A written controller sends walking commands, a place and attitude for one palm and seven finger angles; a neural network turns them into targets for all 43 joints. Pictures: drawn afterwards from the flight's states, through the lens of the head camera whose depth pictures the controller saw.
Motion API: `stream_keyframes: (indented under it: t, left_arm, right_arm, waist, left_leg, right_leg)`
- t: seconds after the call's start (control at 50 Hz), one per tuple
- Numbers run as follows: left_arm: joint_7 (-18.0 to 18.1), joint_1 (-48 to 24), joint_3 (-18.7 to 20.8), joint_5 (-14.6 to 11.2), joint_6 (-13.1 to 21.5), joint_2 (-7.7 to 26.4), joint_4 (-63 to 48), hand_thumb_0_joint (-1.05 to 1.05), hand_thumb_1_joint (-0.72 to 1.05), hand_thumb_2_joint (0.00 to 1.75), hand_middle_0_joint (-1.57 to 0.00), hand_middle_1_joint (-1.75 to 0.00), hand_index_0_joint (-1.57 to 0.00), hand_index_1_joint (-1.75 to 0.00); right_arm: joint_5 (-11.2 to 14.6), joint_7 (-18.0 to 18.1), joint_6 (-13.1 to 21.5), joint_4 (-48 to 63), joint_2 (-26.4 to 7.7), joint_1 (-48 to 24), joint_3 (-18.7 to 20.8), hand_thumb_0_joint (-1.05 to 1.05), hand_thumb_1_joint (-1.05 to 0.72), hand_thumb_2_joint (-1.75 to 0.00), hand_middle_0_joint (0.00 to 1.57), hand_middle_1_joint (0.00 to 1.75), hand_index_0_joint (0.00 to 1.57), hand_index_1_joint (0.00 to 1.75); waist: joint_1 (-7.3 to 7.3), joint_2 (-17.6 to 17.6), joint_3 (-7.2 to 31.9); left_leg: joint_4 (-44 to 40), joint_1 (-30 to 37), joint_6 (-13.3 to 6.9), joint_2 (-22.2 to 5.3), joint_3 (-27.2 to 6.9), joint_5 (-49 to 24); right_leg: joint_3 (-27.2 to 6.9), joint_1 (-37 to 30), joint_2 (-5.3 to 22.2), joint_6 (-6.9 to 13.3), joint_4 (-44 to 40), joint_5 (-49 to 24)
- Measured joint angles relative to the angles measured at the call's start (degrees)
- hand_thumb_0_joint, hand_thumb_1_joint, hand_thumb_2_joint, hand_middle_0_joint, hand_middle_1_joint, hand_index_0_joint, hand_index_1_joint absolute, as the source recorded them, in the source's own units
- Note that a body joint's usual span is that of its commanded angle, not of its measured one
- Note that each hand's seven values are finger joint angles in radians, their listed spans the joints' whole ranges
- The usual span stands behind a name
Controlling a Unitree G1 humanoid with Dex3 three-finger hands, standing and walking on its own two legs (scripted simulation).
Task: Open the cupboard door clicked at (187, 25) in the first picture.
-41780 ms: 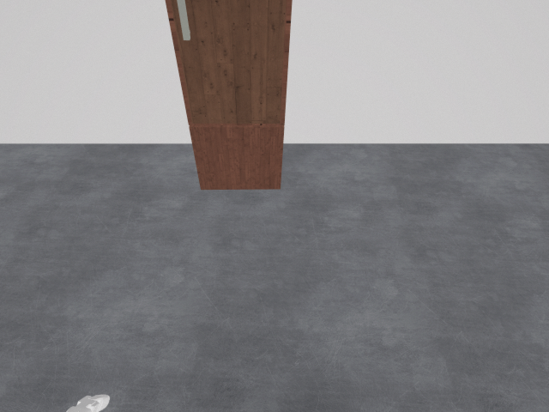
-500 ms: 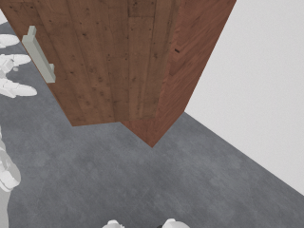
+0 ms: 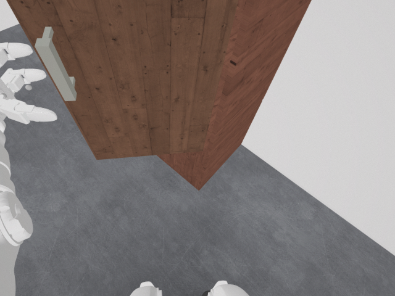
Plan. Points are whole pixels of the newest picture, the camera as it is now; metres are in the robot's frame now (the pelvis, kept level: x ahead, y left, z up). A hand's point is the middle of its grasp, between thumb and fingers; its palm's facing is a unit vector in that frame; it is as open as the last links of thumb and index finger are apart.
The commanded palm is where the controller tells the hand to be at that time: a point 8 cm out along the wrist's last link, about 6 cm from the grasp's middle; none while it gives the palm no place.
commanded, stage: move the hooked fingers beside the handle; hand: left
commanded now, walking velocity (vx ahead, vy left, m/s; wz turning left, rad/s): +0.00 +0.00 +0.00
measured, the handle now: (60, 66) +0.54 +0.25 +0.12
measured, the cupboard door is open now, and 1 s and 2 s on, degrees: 49 49 48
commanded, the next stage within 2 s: slide the fingers in behind the handle in 0.22 s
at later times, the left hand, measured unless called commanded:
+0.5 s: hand (24, 87) +0.47 +0.28 +0.13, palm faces +0.06 -1.00 +0.02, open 14.0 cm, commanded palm +0.45 +0.33 +0.11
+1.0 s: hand (47, 84) +0.48 +0.25 +0.12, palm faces +0.09 -1.00 +0.03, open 14.0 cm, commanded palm +0.46 +0.29 +0.11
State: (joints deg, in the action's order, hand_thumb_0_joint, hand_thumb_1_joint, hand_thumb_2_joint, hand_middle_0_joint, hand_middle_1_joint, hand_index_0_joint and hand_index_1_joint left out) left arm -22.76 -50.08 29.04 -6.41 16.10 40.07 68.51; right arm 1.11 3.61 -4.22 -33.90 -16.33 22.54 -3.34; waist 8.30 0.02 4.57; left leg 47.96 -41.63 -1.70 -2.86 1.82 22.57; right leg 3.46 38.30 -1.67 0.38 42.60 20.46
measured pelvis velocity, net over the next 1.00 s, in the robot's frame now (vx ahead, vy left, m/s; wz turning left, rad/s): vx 0.00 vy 0.00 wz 0.00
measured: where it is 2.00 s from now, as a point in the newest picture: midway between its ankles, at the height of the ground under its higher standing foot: outside the picture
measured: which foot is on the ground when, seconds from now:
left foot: down 0.00-1.00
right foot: down 0.00-1.00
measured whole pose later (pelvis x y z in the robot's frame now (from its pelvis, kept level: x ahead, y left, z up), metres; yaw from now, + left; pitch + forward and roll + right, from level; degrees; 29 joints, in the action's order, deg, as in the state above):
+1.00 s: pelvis +0.00 +0.00 +0.00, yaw +0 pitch +15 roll -3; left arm -18.9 -50.9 26.0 -7.7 16.8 35.0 67.4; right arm 0.9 2.6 -3.2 -35.9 -15.8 24.0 -3.2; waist 8.3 -0.5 5.0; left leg 48.7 -41.5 -1.9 -2.7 1.8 22.7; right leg 3.3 38.2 -1.6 0.2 43.4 20.6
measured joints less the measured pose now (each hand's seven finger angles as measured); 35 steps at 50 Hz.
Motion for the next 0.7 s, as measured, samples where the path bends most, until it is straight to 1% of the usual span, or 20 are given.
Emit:
stream_keyframes:
  t: [0.08, 0.12, 0.24, 0.28, 0.32, 0.38, 0.42, 0.48, 0.56, 0.62, 0.7]
  left_arm:
    - [-0.14, 0.01, 1.11, -0.28, 1.58, 0.67, -0.94, -0.01, -0.50, 0.30, -0.30, -1.20, -0.30, -1.20]
    - [-0.89, -0.21, 0.81, -0.63, 1.18, 1.26, -0.32, -0.01, -0.50, 0.30, -0.30, -1.20, -0.30, -1.20]
    - [-2.77, -0.21, -0.39, -1.10, -1.69, 2.79, 2.67, -0.01, -0.50, 0.30, -0.30, -1.20, -0.30, -1.20]
    - [-2.80, -0.17, 0.17, -1.07, -1.54, 2.98, 2.97, -0.01, -0.50, 0.30, -0.30, -1.20, -0.30, -1.20]
    - [-2.54, -0.07, 0.79, -0.93, -0.66, 3.03, 2.44, -0.01, -0.50, 0.30, -0.30, -1.20, -0.30, -1.20]
    - [-2.04, 0.22, 0.43, -1.18, 1.41, 2.09, 0.02, -0.01, -0.50, 0.30, -0.30, -1.20, -0.30, -1.20]
    - [-2.20, 0.09, -0.11, -1.78, 2.21, 1.25, -0.76, -0.01, -0.50, 0.30, -0.29, -1.20, -0.30, -1.20]
    - [-2.64, -0.34, -1.39, -2.65, 1.20, 0.22, -0.25, -0.01, -0.50, 0.30, -0.29, -1.20, -0.30, -1.20]
    - [-1.56, -0.62, -2.37, -1.48, -1.50, -0.80, 0.41, -0.01, -0.50, 0.30, -0.29, -1.20, -0.30, -1.20]
    - [0.52, 0.11, -2.45, -0.85, -0.93, -1.96, -1.00, -0.01, -0.50, 0.30, -0.30, -1.20, -0.30, -1.20]
    - [2.37, -0.05, -2.50, -1.22, 1.08, -3.39, -2.09, -0.01, -0.50, 0.30, -0.30, -1.20, -0.30, -1.20]
  right_arm:
    - [0.02, -0.07, -0.19, -0.91, 0.09, 0.71, 0.11, 0.00, -0.90, -0.90, 0.20, 0.30, 0.20, 0.30]
    - [0.18, -0.02, -0.37, -1.27, -0.02, 1.26, 0.16, 0.00, -0.90, -0.90, 0.20, 0.30, 0.20, 0.30]
    - [0.51, 0.34, -0.73, -1.10, -0.59, 2.44, -0.01, 0.00, -0.90, -0.90, 0.20, 0.30, 0.20, 0.30]
    - [0.44, 0.39, -0.59, -0.94, -0.65, 2.41, -0.12, 0.00, -0.90, -0.90, 0.20, 0.30, 0.20, 0.30]
    - [0.35, 0.40, -0.44, -0.84, -0.59, 2.29, -0.11, 0.00, -0.90, -0.90, 0.20, 0.30, 0.20, 0.30]
    - [0.10, 0.24, -0.14, -1.12, -0.44, 2.27, 0.26, 0.00, -0.90, -0.90, 0.20, 0.30, 0.20, 0.30]
    - [0.07, 0.10, -0.12, -1.63, -0.39, 2.09, 0.37, 0.00, -0.90, -0.90, 0.20, 0.30, 0.20, 0.30]
    - [0.23, 0.11, -0.18, -1.94, -0.38, 1.82, 0.38, 0.00, -0.90, -0.90, 0.20, 0.30, 0.20, 0.30]
    - [0.21, 0.15, 0.13, -1.28, -0.37, 1.37, 0.31, 0.00, -0.90, -0.90, 0.20, 0.30, 0.20, 0.30]
    - [-0.02, -0.10, 0.63, -0.75, -0.15, 1.10, 0.36, 0.00, -0.90, -0.90, 0.20, 0.30, 0.20, 0.30]
    - [-0.20, -0.61, 1.01, -0.92, 0.39, 0.77, 0.23, 0.00, -0.90, -0.90, 0.20, 0.30, 0.20, 0.30]
  waist:
    - [0.26, 0.10, 0.15]
    - [0.34, -0.12, 0.40]
    - [0.40, -0.70, 0.49]
    - [0.39, -0.56, 0.17]
    - [0.40, -0.31, -0.06]
    - [0.14, -0.10, -0.05]
    - [-0.05, -0.01, 0.16]
    - [-0.12, -0.07, 0.58]
    - [0.11, -0.36, 0.69]
    - [0.07, -0.48, 0.60]
    - [-0.12, -0.36, 0.48]
  left_leg:
    - [0.35, -0.18, 0.15, -0.31, -0.05, 0.09]
    - [0.33, -0.05, 0.16, -0.37, -0.15, 0.11]
    - [-0.09, 0.32, -0.04, -0.20, -0.10, -0.20]
    - [-0.03, 0.07, -0.08, -0.19, -0.04, -0.34]
    - [0.18, -0.36, -0.07, -0.22, -0.03, -0.42]
    - [0.60, -0.95, -0.01, -0.22, -0.22, -0.42]
    - [0.81, -0.98, -0.03, -0.20, -0.32, -0.32]
    - [0.84, -0.70, -0.14, -0.09, -0.44, -0.22]
    - [0.70, -0.48, -0.33, 0.15, -0.46, -0.30]
    - [0.61, -0.33, -0.39, 0.22, -0.20, -0.33]
    - [0.80, -0.19, -0.38, 0.26, -0.05, -0.17]
  right_leg:
    - [0.02, 0.13, -0.30, 0.16, 0.11, -0.07]
    - [0.09, -0.10, -0.38, 0.18, -0.06, -0.12]
    - [0.05, -0.47, -0.24, 0.06, -0.44, -0.40]
    - [-0.01, -0.17, -0.21, 0.03, -0.32, -0.52]
    - [-0.02, 0.27, -0.23, 0.04, -0.10, -0.62]
    - [0.15, 0.71, -0.24, 0.07, 0.16, -0.64]
    - [0.25, 0.66, -0.22, 0.05, 0.24, -0.57]
    - [0.36, 0.24, -0.14, -0.04, 0.14, -0.50]
    - [0.37, -0.01, 0.09, -0.21, 0.02, -0.53]
    - [0.12, 0.00, 0.17, -0.31, 0.10, -0.55]
    - [-0.04, 0.00, 0.23, -0.33, 0.51, -0.33]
